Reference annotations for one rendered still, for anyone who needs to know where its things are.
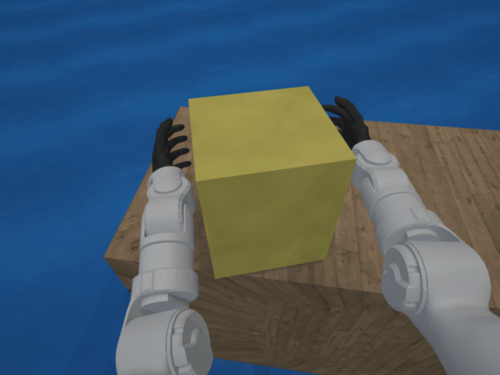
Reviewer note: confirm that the right robot forearm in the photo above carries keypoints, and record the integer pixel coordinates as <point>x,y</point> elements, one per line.
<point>393,205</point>

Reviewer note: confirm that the left robot hand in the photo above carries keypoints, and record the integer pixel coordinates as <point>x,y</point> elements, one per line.
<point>161,155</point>

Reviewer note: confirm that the carton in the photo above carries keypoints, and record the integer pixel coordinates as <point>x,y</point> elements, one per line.
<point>272,172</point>

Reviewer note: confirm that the right robot hand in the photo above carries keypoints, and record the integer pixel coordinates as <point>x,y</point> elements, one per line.
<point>353,129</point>

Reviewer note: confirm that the robot left upper arm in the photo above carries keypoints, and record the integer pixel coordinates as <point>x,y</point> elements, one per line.
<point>174,342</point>

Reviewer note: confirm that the robot right upper arm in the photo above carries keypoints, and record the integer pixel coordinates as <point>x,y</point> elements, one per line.
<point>443,288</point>

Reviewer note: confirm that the pedestal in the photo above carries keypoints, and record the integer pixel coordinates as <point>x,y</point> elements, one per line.
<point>330,317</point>

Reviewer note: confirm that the left robot forearm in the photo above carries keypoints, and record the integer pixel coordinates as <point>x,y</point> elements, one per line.
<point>166,278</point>

